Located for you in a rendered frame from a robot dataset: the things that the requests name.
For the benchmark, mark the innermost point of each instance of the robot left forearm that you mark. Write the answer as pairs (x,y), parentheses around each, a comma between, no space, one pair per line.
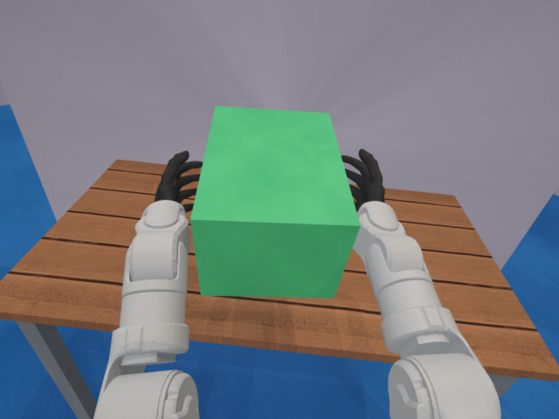
(152,325)

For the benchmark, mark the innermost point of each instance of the robot left upper arm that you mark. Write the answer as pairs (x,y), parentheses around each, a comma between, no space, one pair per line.
(170,394)

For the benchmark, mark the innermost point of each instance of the robot right upper arm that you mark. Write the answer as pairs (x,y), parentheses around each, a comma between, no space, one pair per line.
(441,386)

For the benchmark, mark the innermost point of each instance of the robot right hand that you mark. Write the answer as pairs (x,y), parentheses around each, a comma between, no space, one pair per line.
(370,182)

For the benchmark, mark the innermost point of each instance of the robot left hand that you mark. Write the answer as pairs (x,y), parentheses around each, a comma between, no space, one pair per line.
(171,183)

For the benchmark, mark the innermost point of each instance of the carton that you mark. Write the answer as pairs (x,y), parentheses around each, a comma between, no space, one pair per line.
(273,214)

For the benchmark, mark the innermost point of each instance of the table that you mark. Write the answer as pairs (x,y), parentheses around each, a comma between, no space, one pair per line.
(73,276)

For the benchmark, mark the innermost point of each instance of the robot right forearm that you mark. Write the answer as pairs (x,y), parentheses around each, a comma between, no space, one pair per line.
(414,321)

